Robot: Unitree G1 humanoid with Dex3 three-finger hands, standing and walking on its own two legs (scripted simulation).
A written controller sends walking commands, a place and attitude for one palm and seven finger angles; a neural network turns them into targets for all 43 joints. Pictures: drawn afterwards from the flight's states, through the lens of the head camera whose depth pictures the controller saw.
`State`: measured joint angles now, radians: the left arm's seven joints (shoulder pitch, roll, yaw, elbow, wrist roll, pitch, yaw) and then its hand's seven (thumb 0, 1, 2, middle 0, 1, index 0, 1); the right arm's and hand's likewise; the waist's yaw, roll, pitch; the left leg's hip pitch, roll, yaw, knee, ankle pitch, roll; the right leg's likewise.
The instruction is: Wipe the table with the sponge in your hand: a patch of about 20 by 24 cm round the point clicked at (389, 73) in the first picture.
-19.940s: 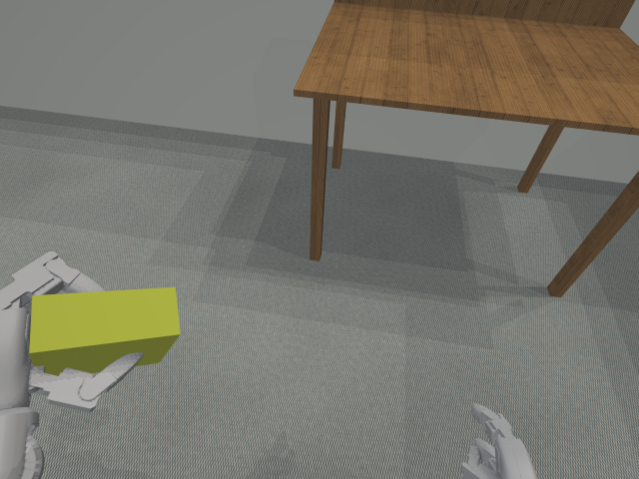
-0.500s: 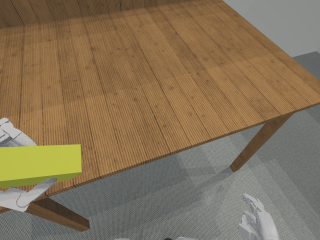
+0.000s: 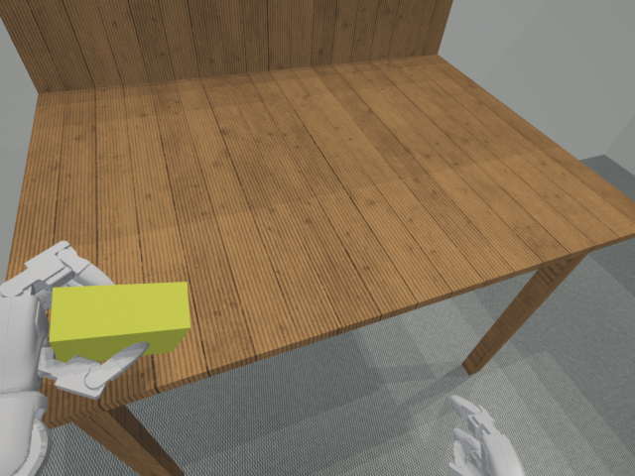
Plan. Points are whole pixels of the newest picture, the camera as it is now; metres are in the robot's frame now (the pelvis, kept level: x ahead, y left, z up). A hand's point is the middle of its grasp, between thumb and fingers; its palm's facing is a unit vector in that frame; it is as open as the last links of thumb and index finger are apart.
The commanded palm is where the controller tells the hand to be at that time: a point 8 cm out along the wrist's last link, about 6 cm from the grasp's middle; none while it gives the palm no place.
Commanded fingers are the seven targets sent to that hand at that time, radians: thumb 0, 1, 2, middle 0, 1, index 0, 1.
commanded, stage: come to a stop and stand still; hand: left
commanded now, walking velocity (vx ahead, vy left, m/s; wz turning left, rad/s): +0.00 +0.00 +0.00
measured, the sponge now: (141, 323) +0.23 +0.21 +0.12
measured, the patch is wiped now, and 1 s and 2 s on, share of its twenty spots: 0.00 0.00 0.00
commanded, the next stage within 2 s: look again from close up in 1.18 s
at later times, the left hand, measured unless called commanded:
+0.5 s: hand (60, 294) +0.24 +0.27 +0.15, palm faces +0.41 -0.85 -0.33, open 9.1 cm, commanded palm +0.17 +0.30 +0.18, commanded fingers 0.00 0.10 1.30 -1.20 -1.60 -1.20 -1.60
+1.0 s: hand (116, 310) +0.22 +0.22 +0.16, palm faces +0.36 -0.86 -0.35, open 9.1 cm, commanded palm +0.17 +0.26 +0.18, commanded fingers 0.00 0.10 1.30 -1.20 -1.60 -1.20 -1.60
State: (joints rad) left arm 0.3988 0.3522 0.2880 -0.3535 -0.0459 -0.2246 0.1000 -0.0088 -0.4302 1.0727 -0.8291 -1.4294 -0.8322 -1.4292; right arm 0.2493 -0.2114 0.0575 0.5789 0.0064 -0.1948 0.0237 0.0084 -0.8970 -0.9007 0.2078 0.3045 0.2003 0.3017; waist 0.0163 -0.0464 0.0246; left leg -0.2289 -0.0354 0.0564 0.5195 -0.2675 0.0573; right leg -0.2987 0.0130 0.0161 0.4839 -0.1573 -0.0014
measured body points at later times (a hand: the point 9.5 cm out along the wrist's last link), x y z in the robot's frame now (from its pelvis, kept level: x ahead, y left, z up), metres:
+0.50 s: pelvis +0.02 +0.02 +0.00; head +0.04 +0.04 +0.45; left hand +0.21 +0.32 +0.17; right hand +0.22 -0.18 -0.06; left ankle +0.01 +0.08 -0.73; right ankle +0.06 -0.12 -0.73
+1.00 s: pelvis +0.01 -0.02 +0.01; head +0.02 -0.02 +0.46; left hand +0.20 +0.26 +0.18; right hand +0.18 -0.26 -0.07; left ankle +0.01 +0.08 -0.73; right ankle +0.06 -0.12 -0.73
